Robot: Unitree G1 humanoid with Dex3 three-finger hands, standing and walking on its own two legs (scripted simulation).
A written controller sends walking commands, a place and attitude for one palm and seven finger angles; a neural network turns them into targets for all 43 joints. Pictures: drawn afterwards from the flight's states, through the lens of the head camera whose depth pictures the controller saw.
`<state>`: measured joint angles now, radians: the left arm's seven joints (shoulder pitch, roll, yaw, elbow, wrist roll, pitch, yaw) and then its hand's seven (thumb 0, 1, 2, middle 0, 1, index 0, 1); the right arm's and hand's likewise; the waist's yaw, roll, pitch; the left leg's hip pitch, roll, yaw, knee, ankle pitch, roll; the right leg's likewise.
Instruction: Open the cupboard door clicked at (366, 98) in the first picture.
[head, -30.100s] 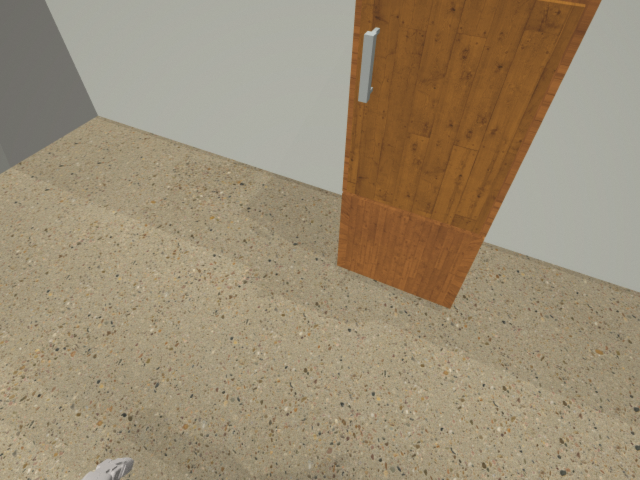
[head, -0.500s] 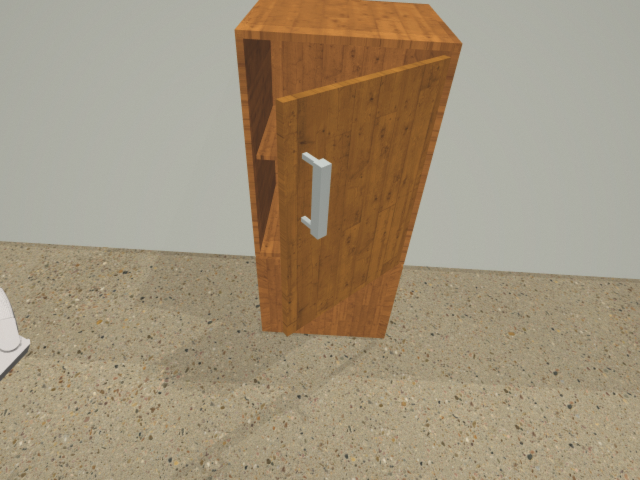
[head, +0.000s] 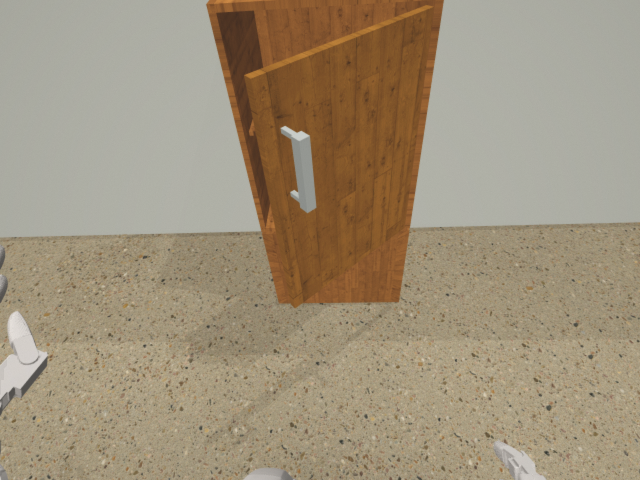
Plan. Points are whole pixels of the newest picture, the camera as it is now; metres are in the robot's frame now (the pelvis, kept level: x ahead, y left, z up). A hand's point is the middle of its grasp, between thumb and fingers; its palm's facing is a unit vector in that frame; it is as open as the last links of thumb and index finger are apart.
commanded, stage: stop stepping back and stand still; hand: left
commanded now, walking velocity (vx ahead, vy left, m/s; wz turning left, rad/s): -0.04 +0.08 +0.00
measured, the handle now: (297, 170) +0.60 +0.10 +0.07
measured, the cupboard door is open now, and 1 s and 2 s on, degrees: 42 42 42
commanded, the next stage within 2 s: let the arm hang, fingers relaxed in 0.84 s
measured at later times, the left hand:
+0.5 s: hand (44, 333) +0.22 +0.31 +0.14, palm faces +0.39 -0.81 -0.44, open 7.4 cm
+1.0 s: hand (56, 362) +0.21 +0.32 +0.09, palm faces +0.28 -0.83 -0.48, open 7.4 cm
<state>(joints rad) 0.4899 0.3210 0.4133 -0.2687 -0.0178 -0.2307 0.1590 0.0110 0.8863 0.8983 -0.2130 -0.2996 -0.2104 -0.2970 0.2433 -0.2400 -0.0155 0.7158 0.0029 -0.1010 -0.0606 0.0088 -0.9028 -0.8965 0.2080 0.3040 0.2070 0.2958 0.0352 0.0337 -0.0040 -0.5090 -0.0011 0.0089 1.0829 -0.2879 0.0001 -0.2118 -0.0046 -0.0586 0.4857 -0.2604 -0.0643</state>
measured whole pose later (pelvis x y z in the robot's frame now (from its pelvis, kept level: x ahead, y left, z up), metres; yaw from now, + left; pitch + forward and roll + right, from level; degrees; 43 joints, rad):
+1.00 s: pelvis +0.00 +0.06 +0.00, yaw +1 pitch +1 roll -1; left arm 0.42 0.39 0.26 -0.19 0.01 -0.17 0.08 0.01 0.89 0.90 -0.21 -0.30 -0.21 -0.30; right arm 0.18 -0.27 -0.01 0.72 0.00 -0.12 -0.01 0.01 -0.90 -0.90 0.21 0.30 0.21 0.30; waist 0.02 0.03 0.01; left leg -0.31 -0.02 0.01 0.48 -0.19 0.04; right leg -0.22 -0.02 -0.07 0.43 -0.22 0.02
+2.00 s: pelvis +0.02 +0.04 +0.00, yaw +1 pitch -1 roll +0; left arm 0.29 0.11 0.02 1.14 0.01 -0.01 0.03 0.01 0.92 0.90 -0.20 -0.30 -0.20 -0.29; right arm 0.29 -0.12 0.00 1.14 -0.02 0.01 -0.04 0.00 -0.91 -0.90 0.20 0.30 0.20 0.29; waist -0.01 0.00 0.04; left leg -0.23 -0.01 0.01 0.46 -0.20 0.02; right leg -0.17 -0.02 -0.07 0.45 -0.27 -0.01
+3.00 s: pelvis +0.04 +0.04 -0.01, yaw -4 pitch +0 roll +0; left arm 0.28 0.14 0.06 1.09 0.02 0.04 0.01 0.00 0.91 0.90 -0.20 -0.30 -0.20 -0.29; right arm 0.21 -0.16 -0.03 1.09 -0.02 0.03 -0.06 0.00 -0.91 -0.90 0.20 0.30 0.20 0.30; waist 0.01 0.00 0.07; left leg -0.23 0.02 0.08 0.51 -0.29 0.01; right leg -0.20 0.01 0.01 0.52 -0.32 -0.02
